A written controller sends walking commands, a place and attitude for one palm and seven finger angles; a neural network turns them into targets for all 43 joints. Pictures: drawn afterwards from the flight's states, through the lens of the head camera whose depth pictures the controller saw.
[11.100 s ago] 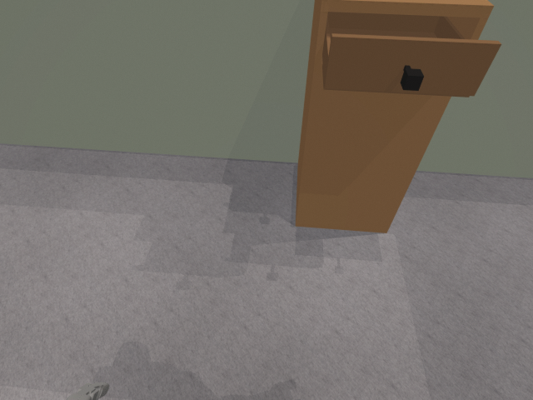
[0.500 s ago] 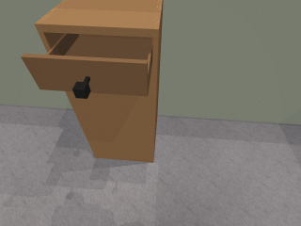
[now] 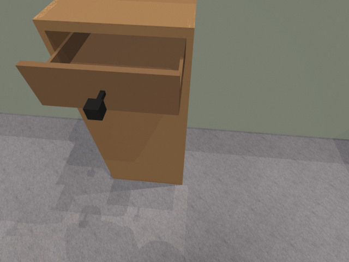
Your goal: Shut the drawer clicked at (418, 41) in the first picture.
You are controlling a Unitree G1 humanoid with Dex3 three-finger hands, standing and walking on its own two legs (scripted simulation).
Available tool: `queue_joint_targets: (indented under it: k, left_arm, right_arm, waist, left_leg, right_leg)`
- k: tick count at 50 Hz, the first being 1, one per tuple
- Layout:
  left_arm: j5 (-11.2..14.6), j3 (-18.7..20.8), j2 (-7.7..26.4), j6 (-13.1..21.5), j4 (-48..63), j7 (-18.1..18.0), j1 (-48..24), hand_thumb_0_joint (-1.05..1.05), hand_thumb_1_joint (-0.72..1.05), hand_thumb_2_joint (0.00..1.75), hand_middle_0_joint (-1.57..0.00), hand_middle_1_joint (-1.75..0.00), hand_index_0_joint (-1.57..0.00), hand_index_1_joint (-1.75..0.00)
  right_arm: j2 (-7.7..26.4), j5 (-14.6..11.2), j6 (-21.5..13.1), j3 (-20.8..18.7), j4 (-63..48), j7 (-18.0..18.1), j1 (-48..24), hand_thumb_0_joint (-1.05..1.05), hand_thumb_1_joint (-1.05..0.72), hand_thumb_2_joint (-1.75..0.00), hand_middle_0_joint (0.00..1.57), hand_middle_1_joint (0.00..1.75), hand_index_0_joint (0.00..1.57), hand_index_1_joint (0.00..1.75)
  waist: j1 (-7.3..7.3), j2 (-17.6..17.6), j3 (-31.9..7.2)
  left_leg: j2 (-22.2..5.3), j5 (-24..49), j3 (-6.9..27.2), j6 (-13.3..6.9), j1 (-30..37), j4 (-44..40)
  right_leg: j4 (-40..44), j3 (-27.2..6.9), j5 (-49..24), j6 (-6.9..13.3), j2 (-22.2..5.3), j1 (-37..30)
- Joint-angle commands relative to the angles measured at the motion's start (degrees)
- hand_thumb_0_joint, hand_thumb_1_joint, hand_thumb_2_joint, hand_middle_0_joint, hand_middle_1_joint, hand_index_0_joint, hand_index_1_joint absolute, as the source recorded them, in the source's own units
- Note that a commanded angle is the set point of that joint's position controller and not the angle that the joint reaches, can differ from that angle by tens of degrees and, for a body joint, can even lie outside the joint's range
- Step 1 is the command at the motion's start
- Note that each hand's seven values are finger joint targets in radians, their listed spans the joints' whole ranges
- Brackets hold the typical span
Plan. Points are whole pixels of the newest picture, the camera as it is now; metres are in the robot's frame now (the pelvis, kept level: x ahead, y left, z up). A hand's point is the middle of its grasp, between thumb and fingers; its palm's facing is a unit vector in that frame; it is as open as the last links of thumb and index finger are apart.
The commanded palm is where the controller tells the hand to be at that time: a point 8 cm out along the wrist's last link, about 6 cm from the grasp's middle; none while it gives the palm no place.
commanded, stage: come to a stop and stand still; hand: left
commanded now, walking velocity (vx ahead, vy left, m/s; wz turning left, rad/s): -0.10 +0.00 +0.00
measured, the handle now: (97, 103) +0.44 +0.22 +0.11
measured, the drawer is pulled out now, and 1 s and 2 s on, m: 0.16 0.16 0.16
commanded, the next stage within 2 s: look again from close up in 1.28 s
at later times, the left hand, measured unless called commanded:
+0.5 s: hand out of the picture +0.03 +0.15 -0.17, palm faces +0.04 -0.98 -0.21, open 7.2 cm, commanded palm none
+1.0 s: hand out of the picture +0.03 +0.19 -0.16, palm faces +0.05 -0.96 -0.28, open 7.4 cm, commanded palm none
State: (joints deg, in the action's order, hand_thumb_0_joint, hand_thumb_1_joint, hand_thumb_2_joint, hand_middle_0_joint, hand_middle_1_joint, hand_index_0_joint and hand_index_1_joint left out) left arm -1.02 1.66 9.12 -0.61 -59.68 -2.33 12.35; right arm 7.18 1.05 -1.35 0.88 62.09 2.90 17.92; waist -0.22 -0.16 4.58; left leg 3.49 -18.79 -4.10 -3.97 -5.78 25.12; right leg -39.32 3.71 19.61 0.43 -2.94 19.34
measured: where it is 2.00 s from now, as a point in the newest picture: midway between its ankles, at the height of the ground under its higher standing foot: outside the picture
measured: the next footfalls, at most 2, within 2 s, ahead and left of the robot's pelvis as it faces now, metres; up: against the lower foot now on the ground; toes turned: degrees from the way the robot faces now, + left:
right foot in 0.06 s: +0.07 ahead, -0.11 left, +0.00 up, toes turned -1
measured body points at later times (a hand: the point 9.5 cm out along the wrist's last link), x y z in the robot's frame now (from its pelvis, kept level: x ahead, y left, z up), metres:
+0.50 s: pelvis +0.00 -0.03 +0.00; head +0.01 -0.04 +0.45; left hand +0.03 +0.20 -0.15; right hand +0.00 -0.25 -0.16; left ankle -0.06 +0.08 -0.74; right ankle +0.03 -0.11 -0.74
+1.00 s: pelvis -0.02 -0.02 +0.00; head -0.04 -0.03 +0.45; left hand +0.03 +0.24 -0.14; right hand +0.03 -0.30 -0.14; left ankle -0.06 +0.08 -0.74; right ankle +0.03 -0.11 -0.74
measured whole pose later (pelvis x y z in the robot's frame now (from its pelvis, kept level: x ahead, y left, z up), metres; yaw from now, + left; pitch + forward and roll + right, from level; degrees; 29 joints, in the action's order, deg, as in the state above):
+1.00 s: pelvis -0.02 -0.02 +0.00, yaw +2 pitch -3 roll +0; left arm -0.9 0.8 14.4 0.9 -59.2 -0.9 12.9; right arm 16.6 1.3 -0.4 -0.5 59.0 1.2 14.3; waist -0.1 0.3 -0.2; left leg 0.7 -17.7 -2.4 -1.5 -6.2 26.5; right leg -25.9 6.3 10.0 2.6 -0.1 13.3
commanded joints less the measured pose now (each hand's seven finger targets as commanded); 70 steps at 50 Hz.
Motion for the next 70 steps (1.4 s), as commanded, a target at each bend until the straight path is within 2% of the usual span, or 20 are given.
queue_joint_targets:
  k: [1,3,4,5,6,8,11,16,21,29,30,31,32,34,36,39,41,51,54,70]
  left_arm:
    - [0.1,0.6,4.1,0.8,1.9,-0.2,6.1,0.0,0.9,0.9,-0.2,-0.3,-0.2,-0.3]
    - [0.0,0.9,6.9,1.3,1.8,-0.3,7.7,0.0,0.9,0.9,-0.2,-0.3,-0.2,-0.3]
    - [0.2,0.9,7.5,1.6,2.0,-0.3,6.8,0.0,0.9,0.9,-0.2,-0.3,-0.2,-0.3]
    - [0.3,0.7,7.7,1.7,2.4,-0.5,6.3,0.0,0.9,0.9,-0.2,-0.3,-0.2,-0.3]
    - [0.3,0.5,7.8,1.6,2.8,-0.5,4.7,0.0,0.9,0.9,-0.2,-0.3,-0.2,-0.3]
    - [0.4,0.3,7.1,1.3,4.0,-0.4,0.8,0.0,0.9,0.9,-0.2,-0.3,-0.2,-0.3]
    - [0.7,0.0,5.0,0.8,4.0,0.0,0.5,0.0,0.9,0.9,-0.2,-0.3,-0.2,-0.3]
    - [0.5,-0.2,4.3,1.4,1.9,0.1,3.5,0.0,0.9,0.9,-0.2,-0.3,-0.2,-0.3]
    - [0.5,-0.6,4.4,1.6,0.7,0.2,4.2,0.0,0.9,0.9,-0.2,-0.3,-0.2,-0.3]
    - [0.6,-1.2,4.5,2.1,-1.3,0.4,6.6,0.0,0.9,0.9,-0.2,-0.3,-0.2,-0.3]
    - [-0.2,-1.2,14.5,2.5,3.6,0.1,5.0,0.0,0.9,0.9,-0.2,-0.3,-0.2,-0.3]
    - [0.6,-0.2,10.5,2.9,2.9,-0.1,7.6,0.0,0.9,0.9,-0.2,-0.3,-0.2,-0.3]
    - [0.2,0.2,12.0,3.1,4.0,-0.1,7.5,0.0,0.9,0.9,-0.2,-0.3,-0.2,-0.3]
    - [0.0,1.0,12.2,3.1,5.1,-0.1,6.2,0.0,0.9,0.9,-0.2,-0.3,-0.2,-0.3]
    - [0.0,1.0,11.6,2.9,5.1,-0.1,5.0,0.0,0.9,0.9,-0.2,-0.3,-0.2,-0.3]
    - [0.3,1.4,12.5,3.0,4.9,0.2,3.5,0.0,0.9,0.9,-0.2,-0.3,-0.2,-0.3]
    - [0.3,1.0,11.9,2.6,4.4,0.4,3.2,0.0,0.9,0.9,-0.2,-0.3,-0.2,-0.3]
    - [0.4,0.6,14.8,2.3,3.5,1.2,-1.2,0.0,0.9,0.9,-0.2,-0.3,-0.2,-0.3]
    - [0.4,0.5,15.5,2.5,3.3,1.2,-2.2,0.0,0.9,0.9,-0.2,-0.3,-0.2,-0.3]
    - [0.4,-0.5,14.0,2.4,0.7,0.7,-2.0,0.0,0.9,0.9,-0.2,-0.3,-0.2,-0.3]
  right_arm:
    - [8.0,-0.4,-0.4,-2.8,-1.9,0.3,2.3,0.0,-0.9,-0.9,0.2,0.3,0.2,0.3]
    - [6.5,-0.5,-0.1,-3.1,-2.5,0.0,2.8,0.0,-0.9,-0.9,0.2,0.3,0.2,0.3]
    - [5.2,-0.7,0.5,-3.1,-2.2,-0.2,3.8,0.0,-0.9,-0.9,0.2,0.3,0.2,0.3]
    - [3.6,-0.8,1.1,-2.7,-1.6,-0.4,4.8,0.0,-0.9,-0.9,0.2,0.3,0.2,0.3]
    - [3.1,-0.8,1.3,-2.5,-1.3,-0.6,4.5,0.0,-0.9,-0.9,0.2,0.3,0.2,0.3]
    - [2.7,-0.6,1.3,-2.1,-0.1,-0.7,4.8,0.0,-0.9,-0.9,0.2,0.3,0.2,0.3]
    - [4.6,0.0,-0.1,-1.6,0.4,-0.9,2.0,0.0,-0.9,-0.9,0.2,0.3,0.2,0.3]
    - [5.2,-0.1,-0.6,-1.3,0.4,-0.5,1.3,0.0,-0.9,-0.9,0.2,0.3,0.2,0.3]
    - [4.9,-0.1,-0.2,-1.0,1.2,-0.7,2.1,0.0,-0.9,-0.9,0.2,0.3,0.2,0.3]
    - [4.9,-0.3,0.0,-0.3,2.5,-0.8,3.9,0.0,-0.9,-0.9,0.2,0.3,0.2,0.3]
    - [13.9,0.3,0.9,-2.8,-4.6,-1.4,-0.8,0.0,-0.9,-0.9,0.2,0.3,0.2,0.3]
    - [12.6,0.3,-0.3,-2.7,-5.7,-1.1,-0.9,0.0,-0.9,-0.9,0.2,0.3,0.2,0.3]
    - [11.8,0.2,-0.5,-3.2,-5.9,-0.9,0.9,0.0,-0.9,-0.9,0.2,0.3,0.2,0.3]
    - [11.2,-0.2,-0.2,-3.6,-6.1,-0.7,1.9,0.0,-0.9,-0.9,0.2,0.3,0.2,0.3]
    - [10.9,-0.1,0.4,-3.5,-6.1,-1.0,2.1,0.0,-0.9,-0.9,0.2,0.3,0.2,0.3]
    - [12.8,-0.2,-0.1,-3.7,-5.9,-1.0,1.2,0.0,-0.9,-0.9,0.2,0.3,0.2,0.3]
    - [13.3,0.0,-0.1,-3.2,-5.7,-1.1,0.3,0.0,-0.9,-0.9,0.2,0.3,0.2,0.3]
    - [18.3,0.2,-0.4,-2.7,-5.8,-1.9,-5.2,0.0,-0.9,-0.9,0.2,0.3,0.2,0.3]
    - [19.1,0.1,-0.4,-2.6,-5.5,-2.1,-6.2,0.0,-0.9,-0.9,0.2,0.3,0.2,0.3]
    - [17.4,-0.2,-0.1,-1.9,-1.2,-2.1,-6.9,0.0,-0.9,-0.9,0.2,0.3,0.2,0.3]
  waist:
    - [2.08,3.0,-3.9]
    - [1.38,-2.7,-5.9]
    - [0.34,-6.9,-6.8]
    - [-0.21,-11.6,-8.0]
    - [-0.47,-13.1,-7.4]
    - [-1.56,-9.9,-5.6]
    - [0.46,3.6,-2.4]
    - [0.96,1.8,-4.3]
    - [0.61,0.4,-1.6]
    - [0.32,-0.7,-0.6]
    - [-1.05,-4.7,7.4]
    - [0.66,-1.5,-3.2]
    - [-0.46,0.3,-10.9]
    - [-1.12,-3.2,-10.6]
    - [-1.48,-4.9,-4.6]
    - [-1.36,0.7,-2.6]
    - [-0.71,0.9,-0.6]
    - [0.64,2.5,-1.0]
    - [0.48,-0.2,-2.1]
    - [0.26,-0.5,-2.4]
  left_leg:
    - [-14.9,50.3,8.4,-2.2,0.7,1.3]
    - [-8.9,25.2,5.4,1.1,-7.1,4.6]
    - [-6.5,11.4,4.2,2.5,-9.0,5.6]
    - [-5.1,2.3,3.1,3.2,-8.4,6.6]
    - [-4.9,-2.6,2.5,3.4,-7.4,7.0]
    - [-6.2,2.2,3.2,3.2,-4.6,1.0]
    - [-11.3,16.8,8.9,1.0,-7.6,-6.8]
    - [-10.7,16.7,6.5,1.6,-5.9,-6.2]
    - [-9.8,8.0,6.1,2.1,-7.6,-7.5]
    - [-9.2,5.4,5.5,2.2,-6.8,-7.8]
    - [-6.4,7.4,7.2,2.4,-10.0,-5.9]
    - [-8.2,4.8,6.1,1.5,-8.1,-1.1]
    - [-6.3,4.6,5.8,1.3,-5.7,2.4]
    - [-5.1,2.3,5.1,1.6,-7.2,4.6]
    - [-5.6,1.9,4.8,1.2,-7.4,4.3]
    - [-7.3,5.4,6.2,0.9,-6.3,0.3]
    - [-8.2,4.4,7.1,0.7,-8.2,-2.2]
    - [-9.8,1.3,9.8,0.7,-10.5,-9.1]
    - [-9.8,3.6,9.5,0.9,-9.1,-9.2]
    - [-10.2,7.0,8.6,1.6,-6.0,-10.7]
  right_leg:
    - [10.2,-1.8,-12.4,0.5,-0.8,-6.3]
    - [8.5,-9.5,-38.6,3.6,-7.8,-13.0]
    - [8.9,-13.0,-43.1,6.7,-11.8,-13.5]
    - [12.0,-14.3,-41.2,8.7,-13.6,-12.5]
    - [14.5,-14.4,-37.3,9.2,-14.0,-10.1]
    - [15.2,-11.4,-25.4,7.4,-10.5,-5.8]
    - [11.7,-5.8,-16.3,2.4,-2.8,-8.1]
    - [13.9,-6.3,-19.7,2.4,-3.6,-11.4]
    - [17.2,-7.1,-15.9,2.7,-3.8,-11.2]
    - [20.2,-7.9,-11.1,2.8,-3.9,-10.0]
    - [16.9,-8.6,-11.7,2.7,-1.5,-5.7]
    - [16.6,-10.5,-8.0,3.3,-4.9,-8.9]
    - [18.1,-13.0,-9.4,4.2,-6.6,-12.4]
    - [20.6,-15.0,-7.7,5.7,-8.8,-12.0]
    - [23.3,-14.4,-1.1,6.1,-8.6,-6.6]
    - [20.5,-10.7,-5.4,5.4,-6.2,-5.5]
    - [19.7,-9.1,-5.1,4.3,-4.6,-6.2]
    - [19.5,-6.8,-7.8,2.2,-4.0,-11.2]
    - [19.9,-7.0,-9.9,2.0,-4.4,-12.1]
    - [21.1,-6.2,-14.1,1.1,-4.9,-13.7]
